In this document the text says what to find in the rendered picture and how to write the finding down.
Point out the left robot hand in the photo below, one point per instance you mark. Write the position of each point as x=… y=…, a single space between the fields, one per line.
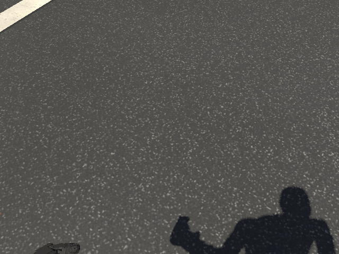
x=61 y=248

